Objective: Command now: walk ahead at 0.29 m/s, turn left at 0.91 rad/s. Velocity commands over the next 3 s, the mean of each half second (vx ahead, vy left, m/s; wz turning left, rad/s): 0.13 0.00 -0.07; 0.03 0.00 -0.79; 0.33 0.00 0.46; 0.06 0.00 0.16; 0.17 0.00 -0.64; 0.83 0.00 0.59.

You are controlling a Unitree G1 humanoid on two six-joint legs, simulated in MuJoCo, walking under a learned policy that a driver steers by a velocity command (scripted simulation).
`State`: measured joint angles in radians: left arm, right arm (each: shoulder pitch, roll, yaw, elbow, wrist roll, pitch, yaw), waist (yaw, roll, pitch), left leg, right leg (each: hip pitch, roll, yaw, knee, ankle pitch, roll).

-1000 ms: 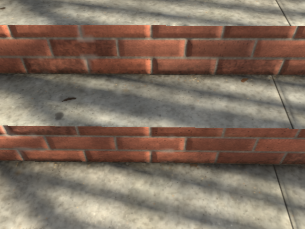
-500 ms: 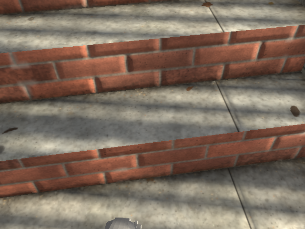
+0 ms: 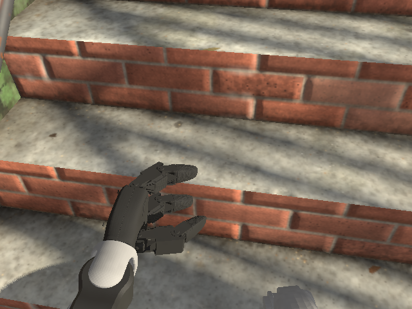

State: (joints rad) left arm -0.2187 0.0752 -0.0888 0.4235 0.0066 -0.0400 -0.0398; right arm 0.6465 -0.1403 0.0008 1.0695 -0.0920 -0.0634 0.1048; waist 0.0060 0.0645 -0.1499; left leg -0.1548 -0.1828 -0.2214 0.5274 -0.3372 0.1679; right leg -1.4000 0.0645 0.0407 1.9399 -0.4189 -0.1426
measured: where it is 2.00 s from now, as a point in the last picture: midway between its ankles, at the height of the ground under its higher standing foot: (235, 302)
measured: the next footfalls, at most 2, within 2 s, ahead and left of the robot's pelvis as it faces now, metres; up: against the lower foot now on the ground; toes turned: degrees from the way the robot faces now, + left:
right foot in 0.06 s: +0.23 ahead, -0.11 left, +0.20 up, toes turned +9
left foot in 0.42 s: +0.27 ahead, +0.18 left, +0.20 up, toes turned +0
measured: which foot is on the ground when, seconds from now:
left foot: down 0.00-0.06, up 0.08-0.40, down 0.42-0.86, up 0.88-1.00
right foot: up 0.00-0.04, down 0.06-0.44, up 0.46-0.84, down 0.86-1.00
